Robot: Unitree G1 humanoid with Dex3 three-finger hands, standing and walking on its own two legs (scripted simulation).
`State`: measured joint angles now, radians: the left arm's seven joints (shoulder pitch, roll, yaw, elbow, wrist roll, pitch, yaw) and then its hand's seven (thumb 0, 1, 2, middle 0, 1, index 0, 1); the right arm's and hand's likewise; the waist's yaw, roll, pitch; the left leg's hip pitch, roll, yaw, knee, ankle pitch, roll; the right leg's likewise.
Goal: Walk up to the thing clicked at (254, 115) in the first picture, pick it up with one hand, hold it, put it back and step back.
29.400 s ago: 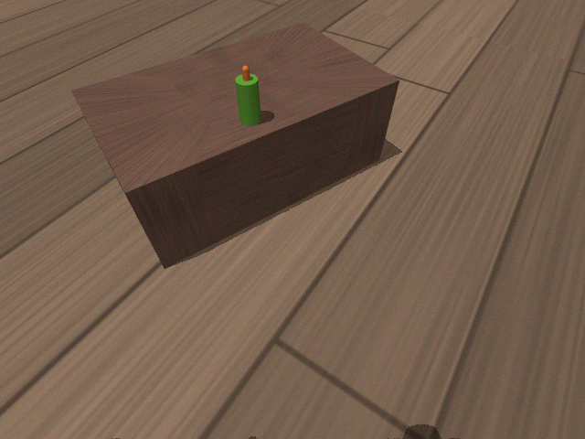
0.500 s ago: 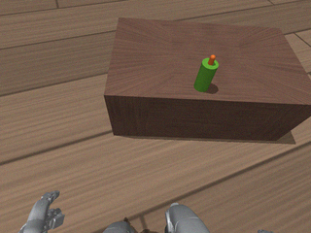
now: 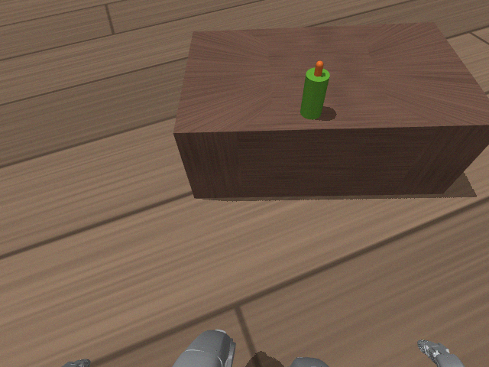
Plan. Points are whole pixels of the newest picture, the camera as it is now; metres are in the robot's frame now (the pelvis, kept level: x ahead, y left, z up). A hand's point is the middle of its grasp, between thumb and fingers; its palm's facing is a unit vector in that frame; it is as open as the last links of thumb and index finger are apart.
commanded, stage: step back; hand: right
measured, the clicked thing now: (315, 89) +0.97 -0.20 -0.21
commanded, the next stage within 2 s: stand in 1.34 s
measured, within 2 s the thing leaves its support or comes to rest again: neither
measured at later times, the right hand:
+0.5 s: hand out of the picture -0.01 -0.31 -0.14, palm faces -0.04 +0.90 -0.44, open 7.4 cm
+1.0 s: hand out of the picture -0.03 -0.26 -0.15, palm faces -0.05 +0.94 -0.33, open 7.4 cm
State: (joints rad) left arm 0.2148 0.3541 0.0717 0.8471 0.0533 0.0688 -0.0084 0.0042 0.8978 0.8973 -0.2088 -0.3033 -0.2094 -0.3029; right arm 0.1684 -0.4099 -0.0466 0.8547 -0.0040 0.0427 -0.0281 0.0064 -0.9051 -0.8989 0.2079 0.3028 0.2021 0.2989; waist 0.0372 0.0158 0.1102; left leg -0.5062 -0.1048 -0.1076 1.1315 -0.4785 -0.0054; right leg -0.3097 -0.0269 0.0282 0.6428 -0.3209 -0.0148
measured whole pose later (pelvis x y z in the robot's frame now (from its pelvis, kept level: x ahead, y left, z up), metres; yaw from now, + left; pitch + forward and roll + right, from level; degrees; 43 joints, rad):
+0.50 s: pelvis -0.13 -0.04 -0.01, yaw +1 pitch -3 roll -2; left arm 0.21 0.36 0.07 0.93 0.04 0.01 -0.01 0.00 0.90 0.90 -0.21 -0.30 -0.21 -0.30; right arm 0.15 -0.41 -0.05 0.87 -0.04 0.01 0.00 0.01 -0.90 -0.90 0.21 0.30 0.21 0.30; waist 0.01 0.02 0.10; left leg -0.38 0.09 -0.02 0.74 -0.37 0.01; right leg -0.20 0.04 0.04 0.62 -0.38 0.01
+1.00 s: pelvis -0.12 -0.02 +0.00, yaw +2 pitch -2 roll -1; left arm 0.15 0.38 0.04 1.00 0.02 -0.03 0.00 0.00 0.90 0.90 -0.20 -0.30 -0.21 -0.30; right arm 0.16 -0.34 -0.03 1.02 -0.01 0.00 0.01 0.01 -0.90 -0.90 0.21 0.30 0.20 0.30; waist 0.01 0.01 0.06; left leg -0.27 0.02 0.00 0.63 -0.32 0.00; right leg -0.19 -0.02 -0.02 0.56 -0.34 0.02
